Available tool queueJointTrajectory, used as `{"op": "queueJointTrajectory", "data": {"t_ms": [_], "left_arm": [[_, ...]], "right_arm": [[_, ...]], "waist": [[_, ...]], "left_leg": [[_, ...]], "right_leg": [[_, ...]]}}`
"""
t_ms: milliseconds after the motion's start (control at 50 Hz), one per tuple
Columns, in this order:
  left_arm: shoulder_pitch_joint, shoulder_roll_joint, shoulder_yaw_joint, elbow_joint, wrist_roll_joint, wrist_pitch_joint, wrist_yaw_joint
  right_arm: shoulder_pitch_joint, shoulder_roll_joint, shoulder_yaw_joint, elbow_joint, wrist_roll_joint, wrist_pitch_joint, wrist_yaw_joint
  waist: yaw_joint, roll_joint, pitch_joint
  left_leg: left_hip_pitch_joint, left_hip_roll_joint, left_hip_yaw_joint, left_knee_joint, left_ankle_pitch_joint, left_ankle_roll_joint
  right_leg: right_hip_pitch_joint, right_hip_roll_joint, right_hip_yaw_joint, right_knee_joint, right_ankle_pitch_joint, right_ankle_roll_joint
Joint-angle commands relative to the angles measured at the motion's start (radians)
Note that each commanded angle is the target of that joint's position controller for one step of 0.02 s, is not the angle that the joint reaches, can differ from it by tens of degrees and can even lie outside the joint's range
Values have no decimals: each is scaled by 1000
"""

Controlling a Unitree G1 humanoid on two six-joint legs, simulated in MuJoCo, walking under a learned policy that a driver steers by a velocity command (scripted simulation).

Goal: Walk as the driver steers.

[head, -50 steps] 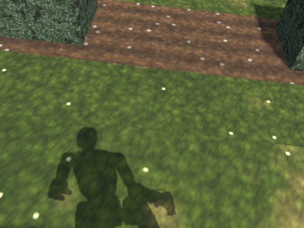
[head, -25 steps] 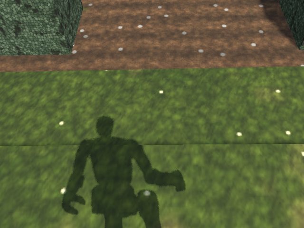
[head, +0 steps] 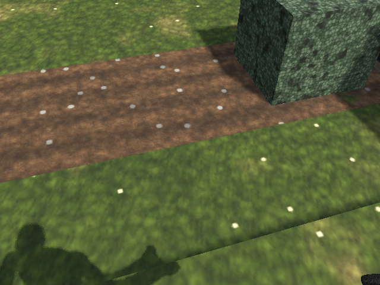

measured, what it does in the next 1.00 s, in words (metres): goes down, turning left: left foot 0.15 m lower, then right foot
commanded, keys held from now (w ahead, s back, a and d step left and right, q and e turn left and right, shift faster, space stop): w+q+shift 0.62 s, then w+e+shift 0.38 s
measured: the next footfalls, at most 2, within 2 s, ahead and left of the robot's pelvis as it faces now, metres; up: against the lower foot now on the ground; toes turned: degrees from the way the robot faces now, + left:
left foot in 0.08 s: +0.10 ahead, +0.18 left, -0.15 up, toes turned -5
right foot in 0.44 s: +0.52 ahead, +0.06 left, -0.15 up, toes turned +19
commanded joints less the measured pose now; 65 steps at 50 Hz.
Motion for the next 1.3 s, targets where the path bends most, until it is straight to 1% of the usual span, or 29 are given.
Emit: {"op": "queueJointTrajectory", "data": {"t_ms": [20, 60, 100, 120, 140, 160, 220, 300, 360, 420, 460, 480, 500, 560, 640, 700, 760, 880, 920, 940, 960, 980, 1040, 1120, 1140, 1200, 1260, 1280, 1300], "left_arm": [[21, 86, 10, -1, 14, -12, 13], [58, 110, 13, 28, -2, -10, -8], [-67, -47, -24, -14, 1, -35, -20], [39, -90, -45, -53, -16, -58, -9], [-7, -37, -55, -94, 5, -68, -26], [-311, 90, -30, -95, 35, -70, -28], [-541, 14, -53, -167, 31, -71, -68], [-535, -52, -101, -200, -7, -49, -87], [-534, -45, -94, -200, -25, -43, -73], [-287, 25, -51, -137, -37, -43, -44], [79, 150, 4, -84, -15, -60, -2], [3, 153, 8, -98, -14, -50, 1], [-94, 70, 6, -100, -20, -43, 0], [-138, -21, -9, -48, -4, -60, -16], [-122, -24, -12, 3, -44, -103, -37], [-69, 38, 11, 63, -17, -112, -50], [-31, 34, 6, 112, -44, -144, -34], [115, 70, -1, 161, -3, -68, -10], [114, 82, 10, 171, 5, -18, 7], [89, 65, 18, 169, -23, -14, 5], [168, -44, 6, 165, -55, -34, -1], [271, -59, -4, 158, -103, -65, 6], [11, -40, -5, 122, -31, -31, -7], [-222, -148, -22, 32, -35, 18, -87], [-232, -165, -33, -15, -31, 18, -100], [-268, -110, -35, -16, -13, 13, -97], [9, -42, -12, 48, -22, 6, -96], [183, 6, 15, 103, -18, 4, -86], [124, 58, 32, 112, -41, 6, -69]], "right_arm": [[85, -60, -31, 55, 20, -22, -18], [300, -87, -58, 149, -9, -24, -38], [637, -77, -36, 250, -37, -24, -22], [614, -78, -25, 246, -29, -15, -12], [550, -256, -87, 218, -6, -22, -34], [464, -113, -59, 167, -18, -34, -38], [458, -50, -18, 226, -16, -74, -63], [446, -5, -16, 231, 3, -50, -67], [488, 15, -16, 244, 28, -47, -50], [479, -43, -28, 248, 25, -42, -47], [446, 60, -11, 204, 14, -62, -46], [488, 95, 3, 161, 45, -49, -49], [381, 9, -15, 163, 14, -35, -55], [273, 47, -21, 136, -27, -3, -27], [111, 83, -4, 17, -33, 39, 9], [145, 43, -9, 42, -46, 39, 41], [-89, 27, 6, -37, -44, -17, 54], [-88, -30, 20, 57, -53, -28, 12], [225, -78, 4, 154, -57, -31, -26], [405, -140, -22, 206, -76, -34, -33], [448, -183, -22, 237, -92, -43, -25], [510, -155, -26, 217, -52, -40, -20], [368, -80, -31, 189, -66, -41, -36], [194, 79, 11, 225, -21, -88, -41], [161, 58, 10, 216, -17, -107, -45], [131, 56, 6, 214, -12, -104, -59], [155, -69, -17, 188, -1, -76, -86], [126, -68, -19, 179, 11, -63, -81], [123, -2, -12, 180, 14, -48, -61]], "waist": [[-29, -36, 133], [-92, 119, 68], [-196, 294, 66], [-66, 456, 11], [-101, 558, -55], [-160, 22, 149], [-105, -5, 305], [-88, 119, 231], [-96, 19, 206], [20, -22, 17], [144, -155, -223], [68, -326, -323], [61, -179, -113], [-7, -66, 137], [-61, -103, 199], [-95, -100, 148], [-95, 9, 246], [-23, -26, 190], [-151, -39, 49], [-248, 57, -14], [-150, 295, -51], [-123, 335, -258], [-139, 115, -109], [-8, 93, 198], [34, 207, 236], [43, 55, 271], [163, 48, 50], [238, 17, -49], [183, -165, 23]], "left_leg": [[206, 92, 46, -252, 115, 14], [458, 30, 109, -243, -26, 33], [753, 103, -20, 224, 36, 71], [825, 209, -324, 163, 107, 139], [876, 401, -895, -191, -546, 419], [641, 354, -776, -281, -893, 364], [255, 179, -565, -246, -522, 285], [60, 50, -319, -353, -56, 276], [131, 67, -297, -342, 132, 228], [189, 0, -240, 40, 368, 159], [-38, -86, -109, 606, -206, 150], [-239, -152, 2, 847, -655, 138], [-348, -66, 37, 868, -548, 149], [-274, 41, 55, 729, -491, 132], [-286, 112, 69, 531, -440, 119], [-201, 41, 114, 509, -209, 121], [-190, 79, 107, 137, 251, 153], [86, 88, 160, -97, 296, 78], [393, 111, 138, -185, 234, 76], [638, 153, 123, -199, 244, 96], [931, 249, 133, 217, 818, 24], [1123, 395, 17, 371, 1040, 47], [684, 404, -126, -21, -39, 125], [117, 248, 186, -262, -169, 52], [57, 297, 204, -259, -23, 63], [181, 235, 373, -245, 309, 53], [258, 258, 398, 245, 824, 37], [184, 216, 390, 531, 534, 22], [-14, 9, 395, 921, -570, -5]], "right_leg": [[-130, -159, 38, 152, 267, -79], [-193, -120, -147, 550, 408, -72], [-749, -26, -268, 1283, -139, -56], [-995, -83, -406, 1434, -108, -28], [-1216, -109, -510, 1363, -38, 5], [-1208, -271, -425, 1095, 131, 2], [-977, -316, -405, 579, 340, 66], [-520, -244, -528, 141, 568, 105], [-346, -202, -559, -18, 643, 89], [24, -150, -541, -125, 487, 64], [448, -527, -139, -177, -52, -9], [492, -716, 349, -367, -285, -108], [320, -652, 276, -370, -225, -110], [-38, -575, -116, -421, 232, -93], [-142, -564, -342, -545, 426, -75], [-144, -513, -504, -494, 639, -96], [-185, -425, -553, -527, 427, -30], [25, -395, -518, -150, 624, -24], [-3, -391, -466, 377, 805, -32], [-195, -301, -479, 803, 512, -10], [-605, -230, -435, 1179, -211, -1], [-791, -270, -337, 1192, -112, -14], [-887, -350, -511, 1095, 225, 0], [-663, -391, -540, 631, 480, 11], [-621, -423, -527, 517, 560, 2], [-545, -341, -654, 217, 528, -39], [-161, -172, -728, 94, 563, -107], [75, -170, -663, 17, 698, -139], [153, -240, -526, -86, 862, -176]]}}
Over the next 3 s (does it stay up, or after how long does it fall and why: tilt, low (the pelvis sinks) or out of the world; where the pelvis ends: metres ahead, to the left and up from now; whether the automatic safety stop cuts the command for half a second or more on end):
stays up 1.32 0.53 -0.26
